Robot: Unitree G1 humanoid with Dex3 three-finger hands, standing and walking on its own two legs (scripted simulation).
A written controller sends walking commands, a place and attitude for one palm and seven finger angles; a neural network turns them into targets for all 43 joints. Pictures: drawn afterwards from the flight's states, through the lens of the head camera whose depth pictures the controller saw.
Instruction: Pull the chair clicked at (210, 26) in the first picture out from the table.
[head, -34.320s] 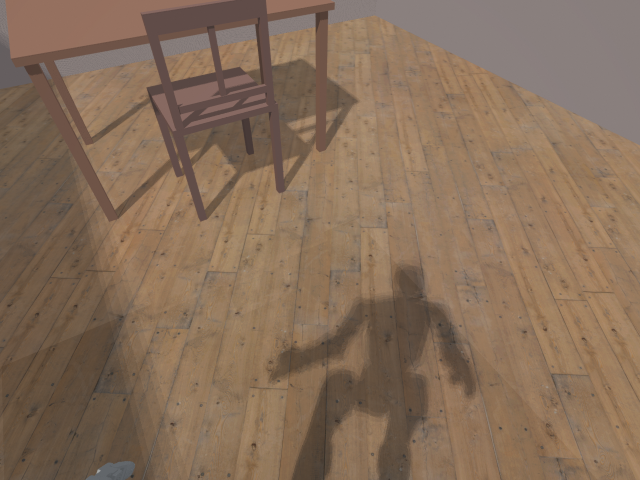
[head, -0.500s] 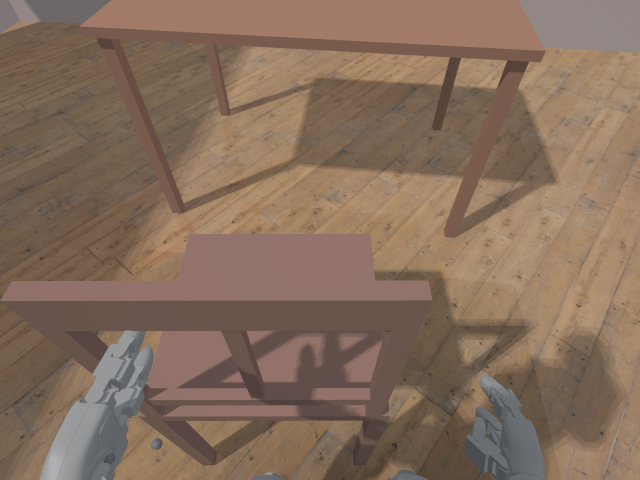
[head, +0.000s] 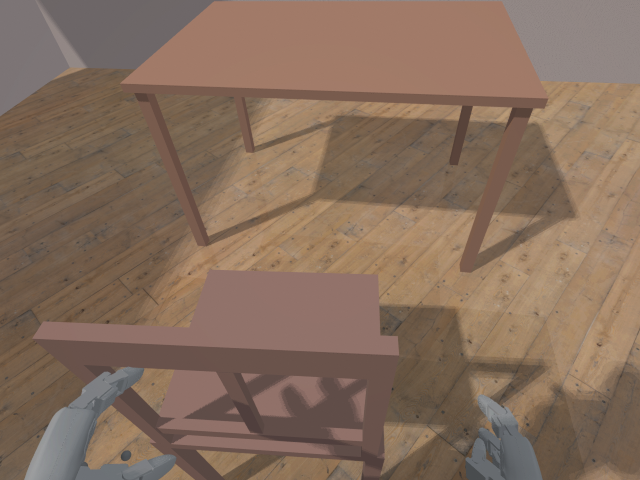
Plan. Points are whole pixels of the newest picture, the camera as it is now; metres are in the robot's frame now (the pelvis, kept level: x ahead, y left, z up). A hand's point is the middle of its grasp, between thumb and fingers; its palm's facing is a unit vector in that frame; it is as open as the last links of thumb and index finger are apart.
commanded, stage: draw the hand back to the body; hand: left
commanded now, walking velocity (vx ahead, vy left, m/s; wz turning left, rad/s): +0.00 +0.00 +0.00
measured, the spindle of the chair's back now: (243, 401) +0.24 +0.15 -0.08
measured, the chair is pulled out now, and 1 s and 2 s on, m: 0.65 0.64 0.64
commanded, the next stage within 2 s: step back with the hand held close in 0.64 s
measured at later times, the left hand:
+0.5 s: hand (41, 380) +0.16 +0.26 +0.16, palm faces +0.45 -0.70 -0.56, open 6.5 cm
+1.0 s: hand (7, 350) +0.17 +0.28 +0.19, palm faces +0.44 -0.73 -0.52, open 7.4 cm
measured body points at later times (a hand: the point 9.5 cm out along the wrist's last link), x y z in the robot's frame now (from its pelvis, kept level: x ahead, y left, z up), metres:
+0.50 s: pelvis +0.00 -0.01 +0.01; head -0.01 -0.06 +0.45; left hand +0.13 +0.29 +0.19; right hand +0.20 -0.22 -0.10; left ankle -0.05 +0.15 -0.72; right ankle -0.01 -0.12 -0.72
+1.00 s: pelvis -0.04 +0.02 +0.01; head -0.02 -0.01 +0.46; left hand +0.14 +0.32 +0.22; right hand +0.11 -0.25 -0.09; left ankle -0.05 +0.15 -0.72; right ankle -0.01 -0.12 -0.72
